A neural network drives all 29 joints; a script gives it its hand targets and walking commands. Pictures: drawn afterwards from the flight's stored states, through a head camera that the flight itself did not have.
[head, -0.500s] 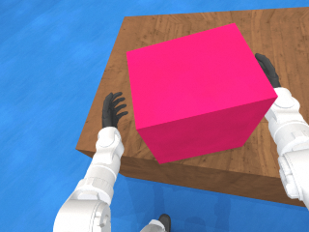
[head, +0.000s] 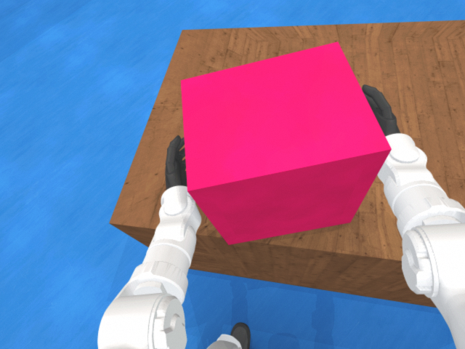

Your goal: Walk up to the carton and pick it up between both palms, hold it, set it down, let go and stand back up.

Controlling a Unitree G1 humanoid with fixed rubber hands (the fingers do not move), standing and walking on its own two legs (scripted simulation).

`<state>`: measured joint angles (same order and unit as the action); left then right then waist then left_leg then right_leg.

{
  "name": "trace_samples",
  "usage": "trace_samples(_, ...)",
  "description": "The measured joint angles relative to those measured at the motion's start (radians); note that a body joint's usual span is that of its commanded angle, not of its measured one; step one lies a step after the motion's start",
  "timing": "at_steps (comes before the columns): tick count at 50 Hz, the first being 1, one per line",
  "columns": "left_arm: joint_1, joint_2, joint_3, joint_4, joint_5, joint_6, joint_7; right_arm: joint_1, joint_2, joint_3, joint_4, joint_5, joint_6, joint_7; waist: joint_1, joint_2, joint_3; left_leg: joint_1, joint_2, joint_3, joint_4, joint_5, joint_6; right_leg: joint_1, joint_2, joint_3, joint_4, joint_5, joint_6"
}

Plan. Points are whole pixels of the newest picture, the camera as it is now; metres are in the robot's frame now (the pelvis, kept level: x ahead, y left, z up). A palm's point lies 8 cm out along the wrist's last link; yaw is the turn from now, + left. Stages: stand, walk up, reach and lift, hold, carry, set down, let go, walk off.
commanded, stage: reach and lift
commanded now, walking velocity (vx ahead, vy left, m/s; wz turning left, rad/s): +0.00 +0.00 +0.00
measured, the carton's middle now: (274, 159) +0.47 +0.07 -0.02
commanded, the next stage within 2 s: none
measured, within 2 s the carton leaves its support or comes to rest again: neither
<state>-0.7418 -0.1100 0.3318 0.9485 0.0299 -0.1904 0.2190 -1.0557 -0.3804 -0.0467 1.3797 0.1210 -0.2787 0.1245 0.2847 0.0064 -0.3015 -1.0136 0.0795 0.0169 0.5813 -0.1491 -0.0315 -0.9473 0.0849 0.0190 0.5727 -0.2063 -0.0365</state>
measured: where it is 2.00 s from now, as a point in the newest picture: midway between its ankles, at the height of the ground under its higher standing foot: outside the picture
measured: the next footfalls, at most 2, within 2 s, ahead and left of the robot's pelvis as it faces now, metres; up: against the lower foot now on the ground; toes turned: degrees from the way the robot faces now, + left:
none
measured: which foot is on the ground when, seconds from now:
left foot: down 0.00-1.00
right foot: down 0.00-1.00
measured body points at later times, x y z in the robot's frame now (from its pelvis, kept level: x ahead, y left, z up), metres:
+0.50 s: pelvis +0.02 +0.00 +0.02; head +0.16 -0.01 +0.44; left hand +0.39 +0.23 +0.00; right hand +0.53 -0.10 +0.02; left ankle +0.04 +0.14 -0.71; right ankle +0.00 -0.09 -0.71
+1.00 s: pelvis +0.03 +0.00 +0.02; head +0.18 -0.01 +0.44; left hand +0.39 +0.23 +0.00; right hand +0.53 -0.10 +0.02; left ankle +0.04 +0.14 -0.71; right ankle +0.00 -0.09 -0.71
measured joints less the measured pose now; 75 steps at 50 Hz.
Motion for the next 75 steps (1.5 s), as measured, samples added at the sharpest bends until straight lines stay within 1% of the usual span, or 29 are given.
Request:
trace_samples(7,0.009,-0.022,0.094,-0.003,0.073,-0.027,-0.034,-0.003,0.030,-0.123,0.011,-0.129,-0.023,0.003,-0.009,-0.006,0.015,0.034,-0.006,0.001,-0.035,0.013,-0.001,0.029,-0.007,-0.003,-0.021,0.004,-0.002)
trace_samples(12,0.040,-0.038,0.142,-0.031,0.121,-0.053,-0.052,0.006,0.059,-0.238,0.024,-0.253,-0.065,0.005,-0.032,-0.010,0.021,0.069,-0.012,-0.001,-0.076,0.029,-0.001,0.063,-0.014,-0.010,-0.054,0.012,-0.003)
trace_samples(15,0.054,-0.044,0.159,-0.042,0.148,-0.065,-0.060,0.017,0.071,-0.286,0.030,-0.295,-0.089,0.007,-0.042,-0.013,0.031,0.094,-0.014,0.001,-0.099,0.035,-0.001,0.087,-0.017,-0.011,-0.074,0.017,-0.004)
trace_samples(18,0.065,-0.045,0.163,-0.049,0.157,-0.070,-0.065,0.026,0.079,-0.318,0.038,-0.317,-0.107,0.007,-0.050,-0.015,0.041,0.118,-0.015,0.003,-0.120,0.041,-0.001,0.111,-0.018,-0.012,-0.095,0.022,-0.005)
trace_samples(25,0.082,-0.050,0.152,-0.054,0.161,-0.082,-0.065,0.052,0.078,-0.333,0.054,-0.326,-0.135,0.006,-0.056,-0.020,0.038,0.139,-0.014,0.007,-0.150,0.046,0.000,0.134,-0.020,-0.014,-0.130,0.028,-0.005)
trace_samples(31,0.097,-0.059,0.153,-0.047,0.153,-0.130,-0.060,0.059,0.072,-0.308,0.068,-0.317,-0.171,0.011,-0.052,-0.010,0.039,0.144,-0.011,0.016,-0.162,0.044,0.001,0.141,-0.019,-0.012,-0.149,0.032,-0.005)
trace_samples(32,0.100,-0.058,0.156,-0.046,0.150,-0.138,-0.065,0.058,0.073,-0.304,0.072,-0.317,-0.176,0.011,-0.052,-0.009,0.037,0.143,-0.011,0.018,-0.163,0.043,0.001,0.140,-0.019,-0.012,-0.150,0.032,-0.005)
trace_samples(36,0.108,-0.052,0.167,-0.031,0.152,-0.167,-0.068,0.054,0.082,-0.286,0.084,-0.312,-0.197,-0.003,-0.055,-0.001,0.034,0.146,-0.010,0.024,-0.165,0.041,0.002,0.141,-0.020,-0.011,-0.150,0.029,-0.005)
trace_samples(40,0.106,-0.049,0.200,-0.012,0.164,-0.195,-0.086,0.056,0.094,-0.260,0.082,-0.314,-0.206,-0.025,-0.065,0.002,0.047,0.165,-0.011,0.032,-0.170,0.039,0.004,0.155,-0.023,-0.010,-0.147,0.024,-0.004)
trace_samples(44,0.111,-0.048,0.205,-0.003,0.166,-0.217,-0.088,0.060,0.096,-0.251,0.092,-0.309,-0.222,-0.032,-0.070,-0.002,0.050,0.173,-0.012,0.036,-0.172,0.038,0.004,0.161,-0.026,-0.012,-0.145,0.019,-0.004)
trace_samples(64,0.125,-0.028,0.166,0.020,0.125,-0.254,-0.082,0.048,0.096,-0.213,0.140,-0.268,-0.254,-0.035,-0.076,-0.003,0.040,0.155,-0.003,0.040,-0.136,0.016,0.004,0.155,-0.022,-0.021,-0.130,0.007,-0.007)
trace_samples(69,0.116,-0.025,0.166,0.046,0.105,-0.272,-0.085,0.047,0.090,-0.186,0.147,-0.291,-0.274,-0.062,-0.081,-0.002,0.017,0.128,-0.005,0.035,-0.130,0.019,0.004,0.130,-0.025,-0.031,-0.122,0.006,-0.006)
trace_samples(75,0.093,-0.018,0.168,0.076,0.089,-0.299,-0.087,0.039,0.081,-0.161,0.157,-0.323,-0.311,-0.097,-0.097,-0.003,0.006,0.099,-0.011,0.025,-0.134,0.034,0.006,0.102,-0.033,-0.052,-0.118,0.014,-0.003)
